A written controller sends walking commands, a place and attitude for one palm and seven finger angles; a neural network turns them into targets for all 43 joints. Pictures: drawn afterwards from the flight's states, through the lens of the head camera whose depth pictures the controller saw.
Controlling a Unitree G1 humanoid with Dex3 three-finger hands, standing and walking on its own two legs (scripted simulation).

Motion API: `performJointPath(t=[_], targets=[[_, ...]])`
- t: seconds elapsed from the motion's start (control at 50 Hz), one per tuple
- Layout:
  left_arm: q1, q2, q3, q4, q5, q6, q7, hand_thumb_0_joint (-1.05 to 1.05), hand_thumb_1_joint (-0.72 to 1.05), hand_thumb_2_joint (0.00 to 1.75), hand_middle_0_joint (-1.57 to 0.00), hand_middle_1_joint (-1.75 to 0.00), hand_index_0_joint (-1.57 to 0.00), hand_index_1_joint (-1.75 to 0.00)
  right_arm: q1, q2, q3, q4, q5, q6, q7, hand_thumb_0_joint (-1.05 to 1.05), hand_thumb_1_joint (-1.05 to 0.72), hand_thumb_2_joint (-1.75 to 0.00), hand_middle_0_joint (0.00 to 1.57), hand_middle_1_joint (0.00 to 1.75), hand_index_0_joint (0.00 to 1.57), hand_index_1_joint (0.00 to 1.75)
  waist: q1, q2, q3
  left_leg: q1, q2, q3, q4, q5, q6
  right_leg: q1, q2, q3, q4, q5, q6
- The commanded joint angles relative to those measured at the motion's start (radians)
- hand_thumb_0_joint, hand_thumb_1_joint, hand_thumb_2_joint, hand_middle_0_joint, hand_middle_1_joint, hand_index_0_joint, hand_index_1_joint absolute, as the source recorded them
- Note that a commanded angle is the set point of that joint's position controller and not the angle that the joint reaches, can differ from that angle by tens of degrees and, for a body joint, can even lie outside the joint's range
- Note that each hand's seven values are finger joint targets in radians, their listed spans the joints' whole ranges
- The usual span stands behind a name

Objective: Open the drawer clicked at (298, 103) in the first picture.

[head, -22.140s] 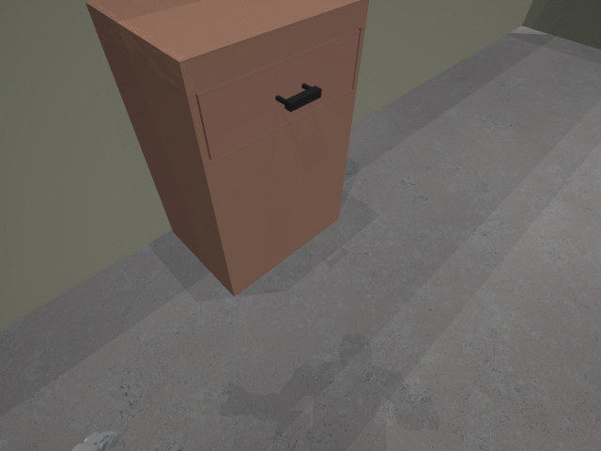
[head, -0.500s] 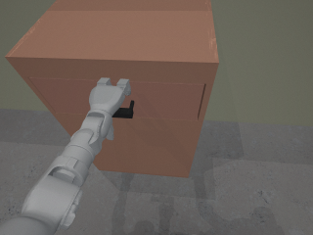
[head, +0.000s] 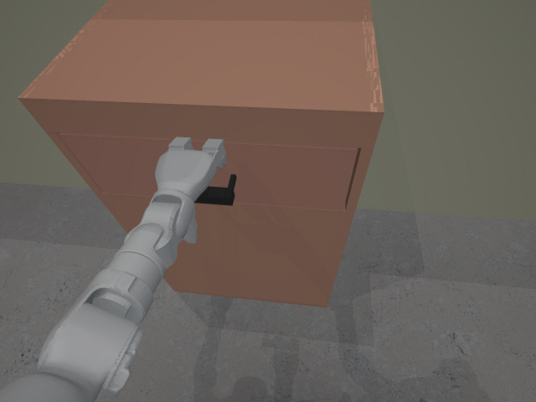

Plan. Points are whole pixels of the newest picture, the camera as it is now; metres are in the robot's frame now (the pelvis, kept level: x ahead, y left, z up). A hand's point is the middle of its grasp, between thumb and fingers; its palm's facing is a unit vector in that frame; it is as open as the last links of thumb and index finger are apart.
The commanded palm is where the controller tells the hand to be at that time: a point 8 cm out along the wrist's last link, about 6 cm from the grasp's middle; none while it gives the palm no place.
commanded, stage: re-aim the fingers above the handle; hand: left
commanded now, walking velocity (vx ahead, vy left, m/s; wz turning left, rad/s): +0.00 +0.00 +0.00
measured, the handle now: (206, 186) +0.50 +0.14 -0.02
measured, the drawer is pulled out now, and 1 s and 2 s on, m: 0.00 0.00 0.00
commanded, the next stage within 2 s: lower the fingers behind the handle in 0.70 s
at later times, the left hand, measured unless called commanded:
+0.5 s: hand (202, 192) +0.44 +0.13 +0.04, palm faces -0.05 -0.02 -1.00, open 13.8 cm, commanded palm +0.42 +0.13 +0.10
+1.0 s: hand (203, 195) +0.44 +0.13 +0.02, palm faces -0.06 -0.04 -1.00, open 13.8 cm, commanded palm +0.42 +0.14 +0.08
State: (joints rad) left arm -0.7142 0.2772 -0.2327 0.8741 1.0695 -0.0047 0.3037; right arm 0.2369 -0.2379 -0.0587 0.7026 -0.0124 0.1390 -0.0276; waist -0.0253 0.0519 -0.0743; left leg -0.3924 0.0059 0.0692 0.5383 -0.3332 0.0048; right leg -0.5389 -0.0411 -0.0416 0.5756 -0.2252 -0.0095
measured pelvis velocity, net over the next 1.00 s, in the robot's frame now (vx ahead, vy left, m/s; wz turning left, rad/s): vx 0.00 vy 0.00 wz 0.00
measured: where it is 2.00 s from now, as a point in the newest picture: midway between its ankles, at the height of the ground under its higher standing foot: outside the picture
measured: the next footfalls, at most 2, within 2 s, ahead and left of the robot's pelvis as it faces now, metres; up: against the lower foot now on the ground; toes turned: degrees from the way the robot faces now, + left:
none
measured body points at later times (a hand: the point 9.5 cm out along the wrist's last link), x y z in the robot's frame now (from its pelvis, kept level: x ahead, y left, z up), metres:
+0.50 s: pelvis +0.01 +0.00 +0.00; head +0.06 -0.04 +0.45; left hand +0.43 +0.12 +0.09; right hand +0.09 -0.26 -0.15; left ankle -0.05 +0.12 -0.73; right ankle +0.03 -0.11 -0.73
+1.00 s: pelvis +0.00 +0.00 +0.00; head +0.07 -0.03 +0.44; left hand +0.44 +0.13 +0.08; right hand +0.08 -0.26 -0.15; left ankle -0.05 +0.12 -0.73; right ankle +0.03 -0.11 -0.73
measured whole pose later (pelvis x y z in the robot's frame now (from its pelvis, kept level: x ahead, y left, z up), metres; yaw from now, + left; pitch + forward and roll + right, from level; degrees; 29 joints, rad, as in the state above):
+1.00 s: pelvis +0.00 +0.00 +0.00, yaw +0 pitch +12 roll +1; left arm -0.71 0.28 -0.20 0.89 1.09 -0.07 0.30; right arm 0.26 -0.24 -0.06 0.69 -0.02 0.13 -0.03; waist -0.04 0.04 -0.08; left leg -0.43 0.01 0.07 0.57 -0.35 0.00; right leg -0.57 -0.04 -0.04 0.60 -0.24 -0.01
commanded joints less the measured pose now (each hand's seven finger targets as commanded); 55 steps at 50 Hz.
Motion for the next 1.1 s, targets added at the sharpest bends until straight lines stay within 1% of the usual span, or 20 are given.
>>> performJointPath(t=[0.0, 0.06, 0.12, 0.14, 0.2, 0.28, 0.4, 0.48, 0.52, 0.56, 0.6, 0.64, 0.68, 0.74, 0.84, 0.88, 0.9, 0.96, 1.0, 1.08], targets=[[-0.466, 0.095, 0.032, -0.211, -0.005, -0.03, 0.02, 0.0, -0.5, 0.3, -0.3, -1.2, -0.3, -1.2, 0.044, -0.123, -0.037, -0.094, -0.006, -0.02, -0.01, 0.0, -0.9, -0.9, 0.2, 0.3, 0.2, 0.3, -0.028, -0.095, -0.391, 0.059, -0.04, -0.017, -0.039, 0.348, 0.024, 0.304, 0.046, 0.009, -0.017, 0.297, -0.032], [-0.433, 0.108, 0.058, -0.202, -0.007, -0.04, 0.023, 0.0, -0.5, 0.3, -0.3, -1.2, -0.3, -1.2, 0.049, -0.122, -0.037, -0.095, -0.009, -0.016, -0.006, 0.0, -0.9, -0.9, 0.2, 0.3, 0.2, 0.3, -0.018, -0.103, -0.387, 0.052, -0.037, -0.017, -0.03, 0.383, 0.021, 0.308, 0.046, 0.005, -0.007, 0.333, -0.033], [-0.436, 0.194, 0.125, -0.18, 0.016, -0.03, 0.054, 0.0, -0.5, 0.3, -0.3, -1.2, -0.3, -1.2, 0.04, -0.125, -0.028, -0.091, -0.01, -0.012, -0.011, 0.0, -0.9, -0.9, 0.2, 0.3, 0.2, 0.3, -0.004, -0.12, -0.372, -0.001, -0.041, -0.011, -0.038, 0.359, 0.021, 0.33, 0.044, 0.012, 0.001, 0.338, -0.033], [-0.426, 0.215, 0.147, -0.186, 0.022, -0.025, 0.063, 0.0, -0.5, 0.3, -0.3, -1.2, -0.3, -1.2, 0.035, -0.126, -0.028, -0.097, -0.012, -0.01, -0.01, 0.0, -0.9, -0.9, 0.2, 0.3, 0.2, 0.3, 0.013, -0.103, -0.391, -0.008, -0.044, -0.012, -0.038, 0.37, 0.019, 0.348, 0.043, 0.014, 0.005, 0.344, -0.035], [-0.418, 0.182, 0.119, -0.19, 0.029, 0.002, 0.079, 0.0, -0.5, 0.3, -0.3, -1.2, -0.3, -1.2, 0.027, -0.118, -0.03, -0.1, -0.01, -0.008, -0.007, 0.0, -0.9, -0.9, 0.2, 0.3, 0.2, 0.3, 0.004, -0.1, -0.408, 0.0, -0.04, 0.002, -0.034, 0.378, 0.02, 0.351, 0.044, 0.015, 0.007, 0.364, -0.033], [-0.407, 0.202, 0.133, -0.185, 0.023, 0.029, 0.073, 0.0, -0.5, 0.3, -0.3, -1.2, -0.3, -1.2, 0.021, -0.12, -0.031, -0.1, -0.006, -0.005, -0.013, 0.0, -0.9, -0.9, 0.2, 0.3, 0.2, 0.3, 0.006, -0.121, -0.419, 0.005, -0.039, 0.007, -0.043, 0.372, 0.023, 0.379, 0.043, 0.016, -0.001, 0.372, -0.029], [-0.4, 0.099, 0.042, -0.265, -0.016, -0.002, 0.013, 0.0, -0.5, 0.3, -0.3, -1.2, -0.3, -1.2, 0.027, -0.123, -0.039, -0.11, -0.001, -0.011, -0.012, 0.0, -0.9, -0.9, 0.2, 0.3, 0.2, 0.3, -0.018, -0.12, -0.399, 0.055, -0.038, -0.003, -0.044, 0.373, 0.028, 0.357, 0.042, 0.013, -0.022, 0.363, -0.026], [-0.413, 0.137, 0.069, -0.252, -0.006, -0.036, 0.014, 0.0, -0.5, 0.3, -0.3, -1.2, -0.3, -1.2, 0.03, -0.121, -0.036, -0.102, -0.003, -0.014, -0.015, 0.0, -0.9, -0.9, 0.2, 0.3, 0.2, 0.3, -0.017, -0.121, -0.352, 0.04, -0.042, -0.004, -0.046, 0.33, 0.028, 0.332, 0.041, 0.016, -0.029, 0.314, -0.027], [-0.426, 0.16, 0.086, -0.252, 0.007, -0.043, 0.031, 0.0, -0.5, 0.3, -0.3, -1.2, -0.3, -1.2, 0.03, -0.119, -0.033, -0.098, -0.005, -0.016, -0.017, 0.0, -0.9, -0.9, 0.2, 0.3, 0.2, 0.3, -0.008, -0.106, -0.369, 0.026, -0.046, -0.005, -0.048, 0.321, 0.026, 0.341, 0.04, 0.02, -0.023, 0.306, -0.029], [-0.436, 0.195, 0.116, -0.249, 0.013, -0.041, 0.05, 0.0, -0.5, 0.3, -0.3, -1.2, -0.3, -1.2, 0.031, -0.119, -0.032, -0.095, -0.005, -0.017, -0.016, 0.0, -0.9, -0.9, 0.2, 0.3, 0.2, 0.3, -0.002, -0.098, -0.381, 0.019, -0.046, -0.008, -0.046, 0.333, 0.024, 0.35, 0.04, 0.021, -0.014, 0.317, -0.03], [-0.43, 0.168, 0.098, -0.225, 0.014, -0.027, 0.061, 0.0, -0.5, 0.3, -0.3, -1.2, -0.3, -1.2, 0.024, -0.115, -0.031, -0.093, -0.006, -0.018, -0.015, 0.0, -0.9, -0.9, 0.2, 0.3, 0.2, 0.3, -0.007, -0.093, -0.376, 0.016, -0.046, -0.001, -0.045, 0.329, 0.023, 0.346, 0.04, 0.02, -0.017, 0.322, -0.029], [-0.425, 0.209, 0.131, -0.2, 0.015, -0.012, 0.064, 0.0, -0.5, 0.3, -0.3, -1.2, -0.3, -1.2, 0.018, -0.122, -0.03, -0.093, -0.004, -0.017, -0.016, 0.0, -0.9, -0.9, 0.2, 0.3, 0.2, 0.3, -0.001, -0.111, -0.382, 0.001, -0.047, -0.003, -0.048, 0.323, 0.024, 0.363, 0.041, 0.021, -0.017, 0.315, -0.029], [-0.421, 0.164, 0.089, -0.184, 0.011, 0.002, 0.054, 0.0, -0.5, 0.3, -0.3, -1.2, -0.3, -1.2, 0.015, -0.12, -0.029, -0.096, -0.002, -0.016, -0.016, 0.0, -0.9, -0.9, 0.2, 0.3, 0.2, 0.3, -0.009, -0.093, -0.373, 0.007, -0.045, 0.002, -0.05, 0.315, 0.023, 0.346, 0.04, 0.019, -0.02, 0.313, -0.028], [-0.429, 0.162, 0.085, -0.182, 0.0, 0.0, 0.028, 0.0, -0.5, 0.3, -0.3, -1.2, -0.3, -1.2, 0.024, -0.128, -0.032, -0.101, 0.001, -0.017, -0.018, 0.0, -0.9, -0.9, 0.2, 0.3, 0.2, 0.3, -0.016, -0.118, -0.387, 0.013, -0.046, -0.003, -0.048, 0.315, 0.027, 0.354, 0.042, 0.018, -0.023, 0.31, -0.027], [-0.433, 0.137, 0.066, -0.159, -0.008, -0.043, 0.003, 0.0, -0.5, 0.3, -0.3, -1.2, -0.3, -1.2, 0.046, -0.129, -0.033, -0.1, -0.002, -0.024, -0.021, 0.0, -0.9, -0.9, 0.2, 0.3, 0.2, 0.3, -0.032, -0.12, -0.342, 0.006, -0.045, -0.008, -0.038, 0.289, 0.029, 0.304, 0.042, 0.016, -0.026, 0.279, -0.027], [-0.429, 0.188, 0.11, -0.175, 0.002, -0.069, 0.017, 0.0, -0.5, 0.3, -0.3, -1.2, -0.3, -1.2, 0.058, -0.128, -0.036, -0.097, -0.006, -0.026, -0.023, 0.0, -0.9, -0.9, 0.2, 0.3, 0.2, 0.3, -0.02, -0.121, -0.376, -0.001, -0.046, -0.008, -0.025, 0.305, 0.029, 0.315, 0.041, 0.021, -0.009, 0.298, -0.027], [-0.422, 0.178, 0.106, -0.185, 0.004, -0.077, 0.027, 0.0, -0.5, 0.3, -0.3, -1.2, -0.3, -1.2, 0.061, -0.125, -0.036, -0.101, -0.009, -0.028, -0.021, 0.0, -0.9, -0.9, 0.2, 0.3, 0.2, 0.3, -0.015, -0.103, -0.393, -0.005, -0.047, -0.007, -0.02, 0.323, 0.027, 0.321, 0.041, 0.022, 0.0, 0.319, -0.029], [-0.414, 0.211, 0.142, -0.161, 0.022, -0.079, 0.066, 0.0, -0.5, 0.3, -0.3, -1.2, -0.3, -1.2, 0.071, -0.126, -0.037, -0.091, -0.009, -0.029, -0.016, 0.0, -0.9, -0.9, 0.2, 0.3, 0.2, 0.3, -0.015, -0.104, -0.381, -0.039, -0.046, -0.011, -0.006, 0.328, 0.023, 0.295, 0.045, 0.017, 0.018, 0.32, -0.031], [-0.432, 0.169, 0.111, -0.152, 0.029, -0.067, 0.091, 0.0, -0.5, 0.3, -0.3, -1.2, -0.3, -1.2, 0.072, -0.123, -0.041, -0.086, -0.012, -0.032, -0.01, 0.0, -0.9, -0.9, 0.2, 0.3, 0.2, 0.3, -0.027, -0.088, -0.383, -0.036, -0.043, -0.008, 0.003, 0.313, 0.021, 0.261, 0.047, 0.016, 0.019, 0.294, -0.031], [-0.437, 0.184, 0.132, -0.157, 0.031, -0.047, 0.117, 0.0, -0.5, 0.3, -0.3, -1.2, -0.3, -1.2, 0.088, -0.123, -0.049, -0.08, -0.016, -0.031, -0.005, 0.0, -0.9, -0.9, 0.2, 0.3, 0.2, 0.3, -0.023, -0.073, -0.465, -0.024, -0.043, -0.006, 0.024, 0.366, 0.023, 0.292, 0.048, 0.019, 0.039, 0.356, -0.032]])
